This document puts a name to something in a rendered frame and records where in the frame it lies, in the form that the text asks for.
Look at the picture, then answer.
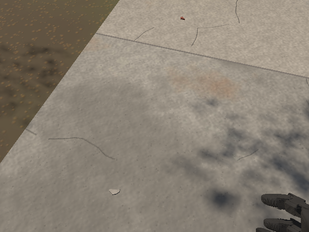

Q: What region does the right robot hand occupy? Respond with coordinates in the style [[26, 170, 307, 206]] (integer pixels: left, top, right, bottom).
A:
[[256, 192, 309, 232]]

